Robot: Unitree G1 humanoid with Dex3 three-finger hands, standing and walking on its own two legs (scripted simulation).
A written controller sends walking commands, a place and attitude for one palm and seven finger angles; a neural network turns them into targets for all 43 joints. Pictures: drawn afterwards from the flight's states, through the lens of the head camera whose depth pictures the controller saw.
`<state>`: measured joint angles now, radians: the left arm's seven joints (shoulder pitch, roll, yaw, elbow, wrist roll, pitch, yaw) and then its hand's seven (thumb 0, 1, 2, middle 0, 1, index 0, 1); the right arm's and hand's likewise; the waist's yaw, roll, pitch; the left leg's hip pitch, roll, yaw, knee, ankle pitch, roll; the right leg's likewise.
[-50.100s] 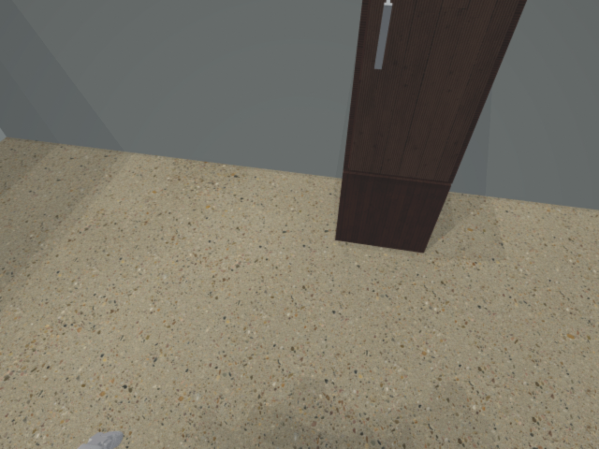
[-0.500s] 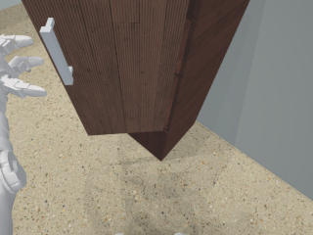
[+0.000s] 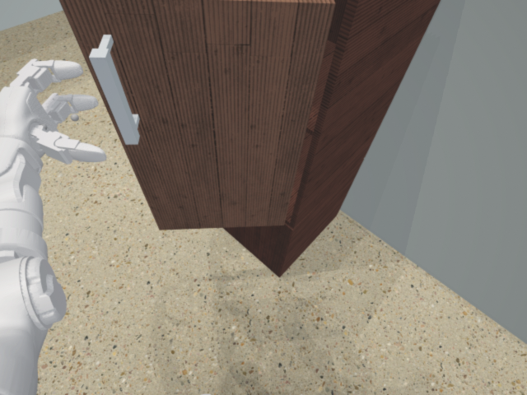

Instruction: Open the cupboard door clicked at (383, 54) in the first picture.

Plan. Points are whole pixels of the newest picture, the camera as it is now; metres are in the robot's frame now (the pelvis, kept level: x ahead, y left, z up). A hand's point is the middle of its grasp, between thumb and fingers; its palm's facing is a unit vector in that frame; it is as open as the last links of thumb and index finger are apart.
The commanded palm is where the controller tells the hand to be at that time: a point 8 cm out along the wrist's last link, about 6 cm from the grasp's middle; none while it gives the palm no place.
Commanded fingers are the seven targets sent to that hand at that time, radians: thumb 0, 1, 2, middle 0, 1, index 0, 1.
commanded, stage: move the hooked fingers beside the handle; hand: left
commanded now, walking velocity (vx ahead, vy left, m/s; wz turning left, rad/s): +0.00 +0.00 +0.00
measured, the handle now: (120, 93) +0.53 +0.20 +0.15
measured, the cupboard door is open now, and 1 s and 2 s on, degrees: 47 47 47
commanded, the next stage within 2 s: slide the fingers in behind the handle in 0.16 s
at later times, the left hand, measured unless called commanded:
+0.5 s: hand (86, 120) +0.47 +0.23 +0.15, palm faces +0.00 -1.00 +0.02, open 14.0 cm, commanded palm +0.45 +0.28 +0.15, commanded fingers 0.00 -0.50 0.30 -0.30 -1.20 -0.30 -1.20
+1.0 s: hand (117, 116) +0.47 +0.19 +0.15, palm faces +0.00 -1.00 +0.00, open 14.0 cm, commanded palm +0.45 +0.24 +0.15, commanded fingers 0.00 -0.50 0.30 -0.30 -1.20 -0.30 -1.20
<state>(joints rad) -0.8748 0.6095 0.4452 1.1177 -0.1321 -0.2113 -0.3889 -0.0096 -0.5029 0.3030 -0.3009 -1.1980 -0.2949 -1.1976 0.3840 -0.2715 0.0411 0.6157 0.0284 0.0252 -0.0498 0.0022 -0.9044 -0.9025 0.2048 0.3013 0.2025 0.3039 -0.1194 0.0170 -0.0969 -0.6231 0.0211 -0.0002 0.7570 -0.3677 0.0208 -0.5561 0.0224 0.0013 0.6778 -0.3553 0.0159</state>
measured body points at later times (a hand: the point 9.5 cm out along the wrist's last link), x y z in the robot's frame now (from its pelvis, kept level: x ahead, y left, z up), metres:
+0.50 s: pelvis -0.01 -0.01 +0.00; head +0.06 +0.00 +0.44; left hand +0.46 +0.29 +0.15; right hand +0.01 -0.29 -0.11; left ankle -0.01 +0.10 -0.71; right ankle -0.02 -0.14 -0.71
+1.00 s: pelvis +0.00 -0.01 +0.00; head +0.06 -0.01 +0.45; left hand +0.47 +0.25 +0.15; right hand +0.03 -0.27 -0.12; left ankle -0.01 +0.10 -0.71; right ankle -0.02 -0.14 -0.71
